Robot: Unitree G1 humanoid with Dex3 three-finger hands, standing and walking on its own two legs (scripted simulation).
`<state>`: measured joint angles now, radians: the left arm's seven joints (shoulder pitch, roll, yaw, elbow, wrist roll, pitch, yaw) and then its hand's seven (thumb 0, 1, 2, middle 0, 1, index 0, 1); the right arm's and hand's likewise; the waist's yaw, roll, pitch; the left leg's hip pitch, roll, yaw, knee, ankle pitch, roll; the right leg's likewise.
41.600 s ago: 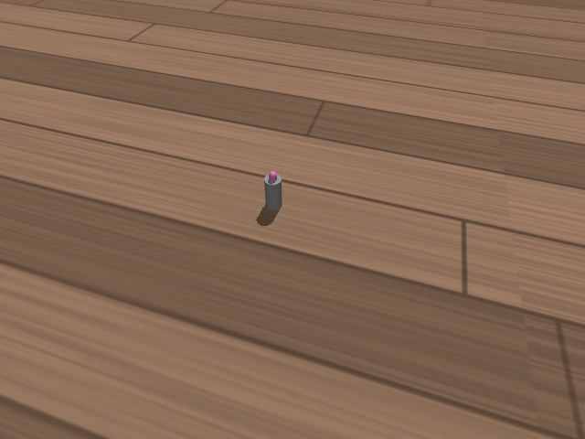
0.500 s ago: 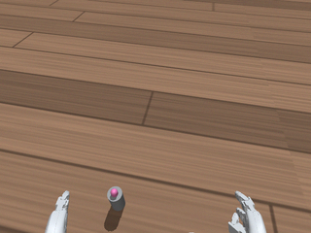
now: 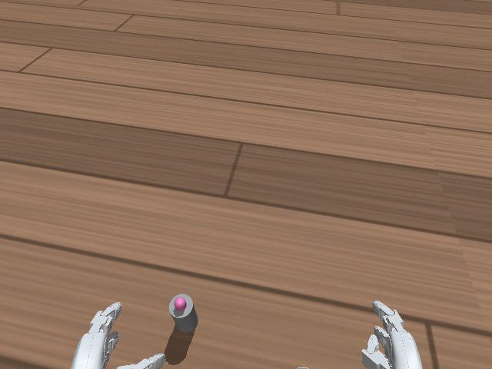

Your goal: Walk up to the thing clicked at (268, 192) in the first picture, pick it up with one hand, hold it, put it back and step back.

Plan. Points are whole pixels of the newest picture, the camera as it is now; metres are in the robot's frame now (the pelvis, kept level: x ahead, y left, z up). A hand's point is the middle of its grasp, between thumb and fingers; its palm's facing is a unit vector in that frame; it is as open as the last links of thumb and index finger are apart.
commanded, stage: stand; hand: left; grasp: from the side
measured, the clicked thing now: (183, 312) +0.43 +0.21 -0.61
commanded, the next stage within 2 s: none
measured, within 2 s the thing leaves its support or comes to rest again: neither
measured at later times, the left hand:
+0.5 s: hand out of the picture +0.09 +0.26 -0.11, palm faces +0.00 -0.93 -0.37, open 7.4 cm
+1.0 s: hand out of the picture +0.05 +0.26 -0.10, palm faces +0.01 -0.93 -0.36, open 7.4 cm
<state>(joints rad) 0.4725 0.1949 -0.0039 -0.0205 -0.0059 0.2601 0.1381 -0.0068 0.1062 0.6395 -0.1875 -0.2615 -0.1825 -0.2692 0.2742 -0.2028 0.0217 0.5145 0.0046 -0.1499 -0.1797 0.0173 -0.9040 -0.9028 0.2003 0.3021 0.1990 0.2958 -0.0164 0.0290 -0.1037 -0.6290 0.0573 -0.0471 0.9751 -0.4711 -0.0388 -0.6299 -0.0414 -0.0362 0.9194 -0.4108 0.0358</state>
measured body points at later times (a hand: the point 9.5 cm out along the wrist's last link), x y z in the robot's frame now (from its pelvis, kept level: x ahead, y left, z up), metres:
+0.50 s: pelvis +0.01 +0.01 +0.03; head +0.02 +0.01 +0.48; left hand +0.09 +0.31 -0.09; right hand +0.10 -0.29 -0.09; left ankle +0.01 +0.14 -0.68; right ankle +0.03 -0.15 -0.68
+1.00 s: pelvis +0.00 +0.01 +0.06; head -0.01 +0.00 +0.51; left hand +0.05 +0.31 -0.07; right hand +0.07 -0.28 -0.09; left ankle +0.01 +0.14 -0.68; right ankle +0.03 -0.15 -0.68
